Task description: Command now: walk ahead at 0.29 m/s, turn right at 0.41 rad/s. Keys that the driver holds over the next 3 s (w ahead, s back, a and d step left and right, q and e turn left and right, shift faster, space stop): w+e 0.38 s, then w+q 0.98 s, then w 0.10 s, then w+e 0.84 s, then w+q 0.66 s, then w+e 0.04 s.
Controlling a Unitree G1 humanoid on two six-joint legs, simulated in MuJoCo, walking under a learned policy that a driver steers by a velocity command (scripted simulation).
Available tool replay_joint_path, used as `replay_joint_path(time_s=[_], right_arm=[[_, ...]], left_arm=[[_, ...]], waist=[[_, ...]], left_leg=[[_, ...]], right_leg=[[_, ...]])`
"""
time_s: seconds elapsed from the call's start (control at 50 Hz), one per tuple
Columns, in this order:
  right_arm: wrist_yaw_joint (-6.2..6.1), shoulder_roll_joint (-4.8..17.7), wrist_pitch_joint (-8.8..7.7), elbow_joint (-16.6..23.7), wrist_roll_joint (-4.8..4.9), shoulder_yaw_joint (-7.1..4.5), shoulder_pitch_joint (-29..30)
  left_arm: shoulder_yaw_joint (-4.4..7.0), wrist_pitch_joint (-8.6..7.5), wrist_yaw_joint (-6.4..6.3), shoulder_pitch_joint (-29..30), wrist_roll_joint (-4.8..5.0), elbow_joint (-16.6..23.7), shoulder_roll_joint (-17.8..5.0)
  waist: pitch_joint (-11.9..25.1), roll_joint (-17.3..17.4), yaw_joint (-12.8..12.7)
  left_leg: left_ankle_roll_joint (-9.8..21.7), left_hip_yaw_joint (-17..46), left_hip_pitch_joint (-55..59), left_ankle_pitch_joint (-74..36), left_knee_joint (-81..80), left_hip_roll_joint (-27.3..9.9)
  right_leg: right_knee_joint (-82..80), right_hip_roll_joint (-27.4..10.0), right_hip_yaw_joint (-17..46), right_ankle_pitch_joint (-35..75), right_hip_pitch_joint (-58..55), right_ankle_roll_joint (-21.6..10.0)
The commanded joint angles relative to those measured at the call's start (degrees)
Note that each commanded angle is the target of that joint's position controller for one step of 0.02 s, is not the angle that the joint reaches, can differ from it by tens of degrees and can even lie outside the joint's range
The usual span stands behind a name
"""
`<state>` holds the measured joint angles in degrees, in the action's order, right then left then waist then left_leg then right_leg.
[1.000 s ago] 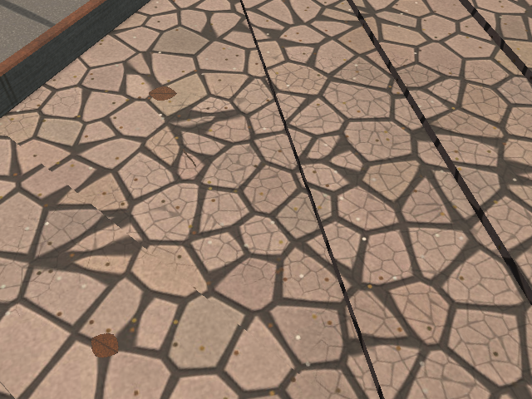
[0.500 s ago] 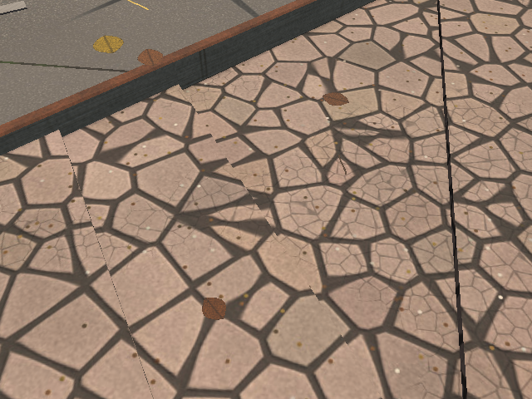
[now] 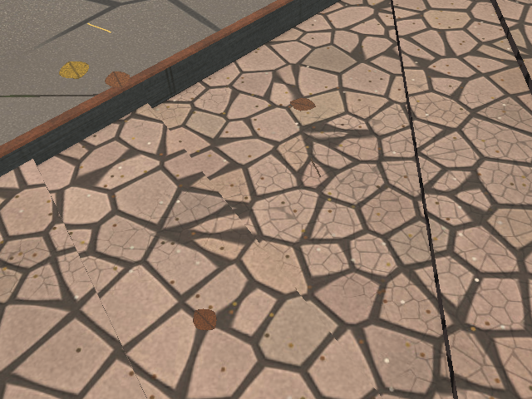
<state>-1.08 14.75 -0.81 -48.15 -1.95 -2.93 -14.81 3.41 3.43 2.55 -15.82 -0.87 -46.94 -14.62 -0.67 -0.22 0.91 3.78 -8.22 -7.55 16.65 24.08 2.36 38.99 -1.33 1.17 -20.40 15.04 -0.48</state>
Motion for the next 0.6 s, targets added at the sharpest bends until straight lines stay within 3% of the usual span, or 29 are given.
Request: replay_joint_path(time_s=[0.02,0.06,0.1,0.12,0.14,0.16,0.18,0.2,0.22,0.24,0.26,0.28,0.32,0.4,0.46,0.5,0.54,0.56,0.58,0.6], right_arm=[[0.39,9.5,-1.73,2.3,-0.30,-2.83,-0.1],[0.75,10.2,-1.78,2.2,-0.43,-3.13,0.3],[0.80,10.8,-1.19,2.0,-0.20,-3.35,1.3],[0.70,10.3,-0.78,2.0,-0.09,-3.20,2.0],[0.79,7.9,-0.54,1.8,-0.70,-2.40,1.3],[1.26,3.6,-0.39,2.5,-1.47,-1.16,3.0],[1.63,-0.5,-0.57,4.6,-1.74,0.17,3.6],[2.13,4.8,-1.67,8.2,-1.60,-0.71,7.9],[2.42,8.0,-2.31,8.0,-0.73,-1.32,10.4],[2.71,8.7,-2.81,6.4,-0.39,-1.36,8.7],[2.82,8.5,-2.70,4.5,-0.81,-1.11,6.2],[3.06,8.6,-2.36,4.6,-1.59,-1.11,5.9],[3.34,7.1,-1.54,5.3,-1.73,-0.53,7.1],[3.56,4.3,-1.15,9.0,-0.51,1.04,15.6],[3.94,2.6,-1.50,10.2,0.40,2.09,20.2],[3.58,3.6,-1.52,10.1,0.85,1.94,19.5],[2.75,5.7,-1.65,7.8,1.03,1.05,12.7],[2.14,7.2,-1.76,5.5,1.29,0.37,5.8],[1.48,8.0,-2.04,2.6,1.35,-0.20,-3.2],[0.72,10.7,-2.37,1.0,0.19,-1.07,-11.5]], left_arm=[[0.90,-1.51,0.76,5.3,0.39,5.1,-4.5],[0.96,-1.61,1.20,5.4,0.41,5.1,-4.6],[0.82,-1.73,1.40,2.7,-0.06,3.8,-4.0],[0.97,-1.95,1.23,-1.8,-0.39,1.6,-4.0],[1.73,-2.48,0.73,-8.6,-0.84,-1.5,-5.5],[2.65,-3.33,0.04,-14.3,-1.50,-2.7,-9.2],[1.65,-4.09,-0.35,-14.0,-0.85,0.4,-11.5],[3.43,-3.48,-0.88,-13.5,-0.07,0.5,-16.0],[2.85,-3.71,-1.14,-10.5,0.31,0.8,-13.4],[2.10,-4.23,-1.49,-7.9,0.49,1.3,-11.0],[1.76,-4.80,-1.86,-5.8,0.14,2.0,-10.1],[1.43,-5.55,-2.25,-6.1,0.63,1.6,-9.3],[1.36,-6.64,-2.19,-9.0,0.83,-0.1,-9.0],[1.11,-6.74,-2.48,-12.0,0.87,-2.2,-7.6],[0.44,-7.21,-2.93,-14.0,0.83,-4.0,-6.5],[0.37,-7.72,-3.09,-13.2,0.48,-4.6,-7.4],[0.58,-7.98,-3.51,-11.6,-0.33,-4.9,-8.6],[0.82,-7.71,-3.67,-11.2,-1.15,-5.1,-9.4],[0.99,-7.31,-3.68,-10.5,-1.51,-5.2,-9.8],[0.39,-7.32,-3.55,-11.3,-1.50,-4.4,-7.9]], waist=[[-3.4,3.5,1.9],[-3.0,3.9,1.6],[-2.1,2.8,-0.4],[-0.9,0.7,-2.5],[1.8,-4.8,-4.8],[1.2,-15.5,-7.3],[0.6,-12.8,-5.2],[-1.0,-10.4,-7.1],[-7.5,-5.6,-5.2],[-8.8,-4.1,-3.6],[-7.9,-4.1,-2.2],[-6.7,-4.0,-1.6],[-4.0,-4.5,-1.6],[-4.8,-4.6,-3.2],[-5.8,-5.5,-5.2],[-5.3,-5.2,-4.2],[-1.6,-5.6,-0.8],[2.3,-5.7,2.1],[6.4,-4.4,6.3],[11.7,-0.2,8.9]], left_leg=[[9.5,17.7,1.4,8.9,-11.7,-19.2],[8.4,14.9,-1.3,9.4,-9.7,-18.6],[6.7,10.4,-5.3,10.8,-4.1,-16.9],[5.6,7.1,-9.5,12.6,2.7,-14.8],[4.2,2.6,-15.4,15.0,15.9,-11.5],[1.6,-2.9,-27.8,19.5,38.5,-6.6],[0.5,2.4,-41.5,21.0,51.8,-3.9],[-0.3,7.3,-47.9,17.2,51.1,-3.1],[-0.9,8.4,-51.3,10.3,52.2,-6.5],[-1.6,8.5,-49.2,4.5,49.6,-7.3],[-2.3,8.4,-44.8,1.1,46.3,-8.0],[-3.2,8.5,-41.8,-2.0,43.6,-8.1],[-4.3,6.5,-39.4,-3.9,43.0,-6.8],[-5.6,4.5,-37.1,-10.8,27.4,-4.8],[-3.3,2.5,-29.0,-17.7,14.4,-3.7],[-0.5,2.7,-24.0,-17.8,10.0,-2.9],[2.0,2.9,-16.0,-12.9,8.3,0.0],[3.0,2.8,-10.0,-8.8,8.5,1.9],[4.3,2.5,-0.6,-8.2,5.3,2.4],[7.1,12.3,12.1,-0.9,5.4,-6.0]], right_leg=[[-4.3,-1.4,-0.3,0.3,6.5,-1.4],[-7.5,-0.7,-2.0,1.0,2.5,-2.3],[-14.1,0.8,-4.9,4.6,-4.8,-3.2],[-17.4,2.8,-7.2,7.1,-11.7,-3.4],[-18.0,3.4,-5.8,4.8,-20.4,-3.9],[-22.4,-7.5,10.5,-6.4,-25.8,-5.8],[-23.0,-17.1,30.4,-7.4,-27.1,-9.0],[-30.1,-21.8,41.7,-20.4,-22.9,-17.7],[-31.3,-19.7,37.5,-19.3,-21.3,-17.6],[-30.3,-15.2,29.6,-7.8,-19.9,-15.3],[-29.5,-11.2,23.6,4.2,-17.7,-13.0],[-28.9,-9.3,20.1,15.2,-16.6,-11.9],[-26.9,-7.4,16.6,34.0,-16.5,-12.0],[-27.5,-4.3,13.3,37.6,-14.5,-11.4],[-30.9,-5.0,11.4,40.1,-13.8,-9.6],[-31.1,-7.1,10.4,43.5,-16.5,-8.4],[-24.3,-7.8,8.3,58.1,-20.7,-6.9],[-15.8,-7.7,6.9,65.4,-22.5,-6.4],[-4.0,-6.6,4.8,65.5,-20.7,-6.0],[11.8,-4.9,3.4,51.1,-11.6,-5.8]])
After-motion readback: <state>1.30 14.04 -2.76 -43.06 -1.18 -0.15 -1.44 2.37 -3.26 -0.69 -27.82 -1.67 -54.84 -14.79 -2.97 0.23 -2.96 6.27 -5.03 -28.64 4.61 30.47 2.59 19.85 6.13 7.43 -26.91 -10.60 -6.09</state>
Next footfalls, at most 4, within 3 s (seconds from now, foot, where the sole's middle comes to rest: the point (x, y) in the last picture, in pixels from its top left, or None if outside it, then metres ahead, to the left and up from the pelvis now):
0.16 right None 0.03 -0.12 -0.81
0.60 left None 0.43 -0.07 -0.81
1.14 right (387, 345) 0.69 -0.29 -0.85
1.60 left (293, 271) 0.93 -0.04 -0.83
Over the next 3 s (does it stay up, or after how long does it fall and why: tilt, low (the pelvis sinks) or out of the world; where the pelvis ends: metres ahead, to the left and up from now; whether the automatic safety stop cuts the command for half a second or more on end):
stays up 1.54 -0.12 -0.06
